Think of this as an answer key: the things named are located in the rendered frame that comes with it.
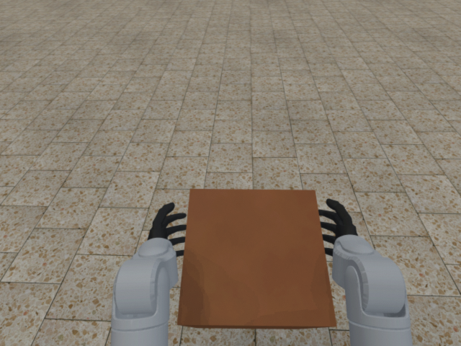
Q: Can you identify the carton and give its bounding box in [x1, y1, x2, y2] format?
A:
[177, 189, 337, 329]

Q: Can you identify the left robot forearm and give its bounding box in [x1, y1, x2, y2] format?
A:
[110, 238, 178, 346]

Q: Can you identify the left robot hand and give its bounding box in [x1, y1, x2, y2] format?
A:
[148, 203, 187, 257]

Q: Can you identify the right robot hand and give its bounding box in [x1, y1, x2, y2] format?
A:
[318, 199, 358, 256]

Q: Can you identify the right robot forearm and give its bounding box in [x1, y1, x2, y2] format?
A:
[332, 235, 413, 346]

